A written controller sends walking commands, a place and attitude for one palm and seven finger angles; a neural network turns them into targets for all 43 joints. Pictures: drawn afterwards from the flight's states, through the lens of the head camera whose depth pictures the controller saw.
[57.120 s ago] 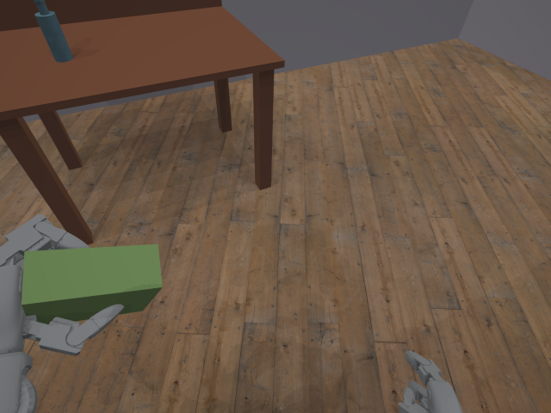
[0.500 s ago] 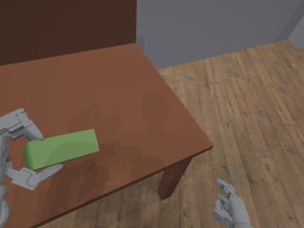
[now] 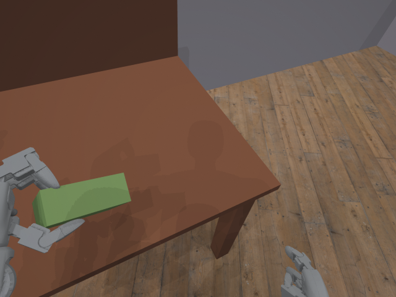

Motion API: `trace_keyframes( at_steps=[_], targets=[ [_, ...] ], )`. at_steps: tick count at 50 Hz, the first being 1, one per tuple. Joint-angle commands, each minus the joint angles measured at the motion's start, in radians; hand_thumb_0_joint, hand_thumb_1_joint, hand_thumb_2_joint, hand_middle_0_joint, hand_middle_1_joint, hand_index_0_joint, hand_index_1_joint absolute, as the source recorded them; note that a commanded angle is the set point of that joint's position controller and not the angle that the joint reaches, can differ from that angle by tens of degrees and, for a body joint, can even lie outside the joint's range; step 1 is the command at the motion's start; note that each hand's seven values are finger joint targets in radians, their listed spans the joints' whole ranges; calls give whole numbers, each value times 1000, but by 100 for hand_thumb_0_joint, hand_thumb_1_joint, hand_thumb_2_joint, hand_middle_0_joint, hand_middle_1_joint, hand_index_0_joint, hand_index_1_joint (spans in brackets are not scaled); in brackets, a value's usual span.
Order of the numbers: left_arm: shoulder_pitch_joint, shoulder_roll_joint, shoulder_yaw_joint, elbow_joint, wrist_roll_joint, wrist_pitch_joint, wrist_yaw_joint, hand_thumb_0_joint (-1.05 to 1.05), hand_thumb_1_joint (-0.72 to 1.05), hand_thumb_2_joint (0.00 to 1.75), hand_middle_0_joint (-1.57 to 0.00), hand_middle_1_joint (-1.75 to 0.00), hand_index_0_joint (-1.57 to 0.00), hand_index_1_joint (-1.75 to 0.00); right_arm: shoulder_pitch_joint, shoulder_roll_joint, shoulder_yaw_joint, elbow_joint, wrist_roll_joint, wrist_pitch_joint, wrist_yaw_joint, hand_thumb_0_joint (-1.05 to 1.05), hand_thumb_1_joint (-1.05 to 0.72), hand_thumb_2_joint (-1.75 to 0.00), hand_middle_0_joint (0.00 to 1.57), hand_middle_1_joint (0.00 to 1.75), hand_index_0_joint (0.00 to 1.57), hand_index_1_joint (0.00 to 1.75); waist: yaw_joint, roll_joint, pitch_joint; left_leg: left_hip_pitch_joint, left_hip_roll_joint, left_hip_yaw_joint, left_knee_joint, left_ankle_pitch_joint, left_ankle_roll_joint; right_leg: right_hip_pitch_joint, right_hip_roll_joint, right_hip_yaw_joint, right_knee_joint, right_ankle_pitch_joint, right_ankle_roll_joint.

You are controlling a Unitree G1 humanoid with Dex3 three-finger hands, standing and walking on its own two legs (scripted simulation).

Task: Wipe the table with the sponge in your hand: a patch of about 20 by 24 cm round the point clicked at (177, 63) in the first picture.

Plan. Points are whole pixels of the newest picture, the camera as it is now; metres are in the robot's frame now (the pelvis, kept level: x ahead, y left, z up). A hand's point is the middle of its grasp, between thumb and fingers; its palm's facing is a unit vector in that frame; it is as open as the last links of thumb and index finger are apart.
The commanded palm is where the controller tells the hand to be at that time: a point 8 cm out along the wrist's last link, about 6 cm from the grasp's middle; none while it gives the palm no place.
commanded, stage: look again from close up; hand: left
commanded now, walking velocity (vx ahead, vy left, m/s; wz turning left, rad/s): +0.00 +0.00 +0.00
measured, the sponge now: (92, 198) +0.25 +0.20 +0.10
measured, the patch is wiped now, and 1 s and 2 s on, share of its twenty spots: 0.95 0.95 0.95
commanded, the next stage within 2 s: shuffle to correct the standing spot in 0.28 s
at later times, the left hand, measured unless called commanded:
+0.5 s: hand (73, 193) +0.23 +0.21 +0.15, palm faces +0.33 -0.86 -0.38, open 8.9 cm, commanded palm +0.17 +0.25 +0.17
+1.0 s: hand (102, 194) +0.23 +0.17 +0.15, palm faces +0.34 -0.87 -0.36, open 8.9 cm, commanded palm +0.17 +0.21 +0.17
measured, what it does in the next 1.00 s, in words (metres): shifts its weight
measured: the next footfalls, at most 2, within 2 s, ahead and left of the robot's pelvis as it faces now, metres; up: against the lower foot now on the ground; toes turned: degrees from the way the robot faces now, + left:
none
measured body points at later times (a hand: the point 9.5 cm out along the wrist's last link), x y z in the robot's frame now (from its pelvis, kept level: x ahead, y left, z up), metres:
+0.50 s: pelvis +0.01 -0.03 +0.00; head +0.03 -0.01 +0.45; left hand +0.21 +0.26 +0.17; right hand +0.19 -0.26 -0.07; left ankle +0.01 +0.06 -0.74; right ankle +0.02 -0.12 -0.74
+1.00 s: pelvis +0.01 -0.07 +0.00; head +0.04 -0.06 +0.45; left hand +0.21 +0.22 +0.17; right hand +0.20 -0.29 -0.07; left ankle +0.01 +0.06 -0.74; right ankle +0.02 -0.12 -0.74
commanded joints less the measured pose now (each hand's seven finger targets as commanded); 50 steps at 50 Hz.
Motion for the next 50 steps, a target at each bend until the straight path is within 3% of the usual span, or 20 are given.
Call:
trace_keyframes(
  at_steps=[1,4,10,13,19,21,25,29,30,43,44,50],
  targets=[
    [-90,141,88,-218,-12,-63,24,0,10,130,-120,-160,-120,-160,-95,-150,-62,-155,8,-64,-18,0,-90,-90,20,30,20,30,-5,74,-153,-70,154,-168,-129,33,-95,147,-55,93,-14,66,-17],
    [-112,164,102,-251,-7,-63,31,0,10,130,-120,-160,-120,-160,-110,-149,-63,-148,11,-70,-20,0,-90,-90,20,30,20,30,-6,92,-160,-59,147,-160,-116,14,-77,138,-57,111,-21,61,-18],
    [-99,148,90,-225,-11,-60,37,0,10,130,-120,-160,-120,-160,-105,-145,-60,-146,8,-71,-24,0,-90,-90,20,30,20,30,-5,90,-128,-73,143,-158,-110,-35,-57,108,-69,126,-55,8,-21],
    [-88,147,94,-207,-16,-53,37,0,10,130,-120,-160,-120,-160,-95,-149,-65,-146,10,-69,-23,0,-90,-90,20,30,20,30,-5,52,-135,-57,134,-150,-82,-6,-55,95,-81,146,-73,22,-26],
    [-68,158,101,-222,-21,-43,40,0,10,130,-120,-160,-120,-160,-116,-149,-63,-142,12,-64,-27,0,-90,-90,20,30,20,30,-8,77,-173,-13,137,-143,-75,72,-54,102,-79,149,-63,100,-24],
    [-70,154,96,-231,-28,-42,40,0,10,130,-120,-160,-120,-160,-104,-148,-64,-144,10,-62,-29,0,-90,-90,20,30,20,30,-7,46,-193,-12,144,-150,-76,129,-57,138,-76,122,-43,147,-21],
    [-73,157,94,-255,-37,-41,37,0,10,130,-120,-160,-120,-160,-112,-142,-60,-145,9,-58,-29,0,-90,-90,20,30,20,30,-9,88,-189,-6,159,-165,-94,205,-70,144,-65,84,-22,161,-15],
    [-49,176,112,-256,-43,-36,34,0,10,130,-120,-160,-120,-160,-111,-140,-62,-144,9,-53,-26,0,-90,-90,20,30,20,30,-12,92,-181,-5,161,-169,-92,242,-72,148,-60,69,-25,167,-15],
    [-50,155,92,-254,-47,-37,31,0,10,130,-120,-160,-120,-160,-105,-138,-62,-147,9,-51,-24,0,-90,-90,20,30,20,30,-13,103,-170,-13,164,-173,-97,229,-74,143,-63,62,-29,148,-17],
    [-106,160,89,-252,-60,-5,23,0,10,130,-120,-160,-120,-160,-109,-142,-70,-152,13,-31,-18,0,-90,-90,20,30,20,30,-16,77,-171,-15,185,-149,-63,143,-57,116,-60,85,-47,130,-16],
    [-98,166,92,-262,-61,-3,25,0,10,130,-120,-160,-120,-160,-127,-138,-67,-151,18,-33,-17,0,-90,-90,20,30,20,30,-19,98,-172,-8,182,-141,-66,121,-52,103,-53,88,-50,113,-13],
    [-65,172,109,-273,-69,8,28,0,10,130,-120,-160,-120,-160,-121,-137,-71,-161,15,-21,-16,0,-90,-90,20,30,20,30,-16,89,-183,-36,182,-125,-24,94,-44,117,-69,99,-50,118,-12]
  ],
)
